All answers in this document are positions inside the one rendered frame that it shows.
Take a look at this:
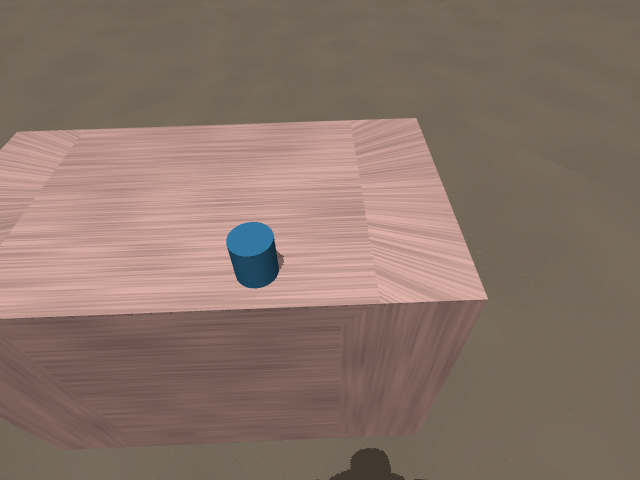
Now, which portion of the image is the can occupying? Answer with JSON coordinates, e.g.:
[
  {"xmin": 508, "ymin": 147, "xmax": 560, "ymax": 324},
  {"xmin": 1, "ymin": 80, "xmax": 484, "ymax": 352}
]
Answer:
[{"xmin": 226, "ymin": 222, "xmax": 279, "ymax": 288}]

